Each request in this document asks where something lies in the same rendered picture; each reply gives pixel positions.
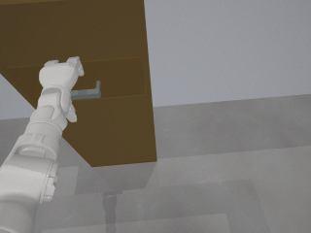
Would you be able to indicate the handle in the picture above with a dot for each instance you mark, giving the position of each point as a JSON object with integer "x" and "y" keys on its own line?
{"x": 86, "y": 93}

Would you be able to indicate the cabinet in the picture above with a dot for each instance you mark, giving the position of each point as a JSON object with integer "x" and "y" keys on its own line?
{"x": 108, "y": 131}

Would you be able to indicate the drawer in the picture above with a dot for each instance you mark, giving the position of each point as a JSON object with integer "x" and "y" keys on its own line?
{"x": 118, "y": 77}

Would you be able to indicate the robot left forearm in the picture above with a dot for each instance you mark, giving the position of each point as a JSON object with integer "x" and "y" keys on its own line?
{"x": 44, "y": 130}

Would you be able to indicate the robot left upper arm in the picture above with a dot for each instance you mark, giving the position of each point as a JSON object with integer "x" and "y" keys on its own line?
{"x": 27, "y": 181}

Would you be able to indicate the robot left hand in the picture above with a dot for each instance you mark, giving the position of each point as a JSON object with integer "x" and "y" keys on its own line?
{"x": 64, "y": 74}

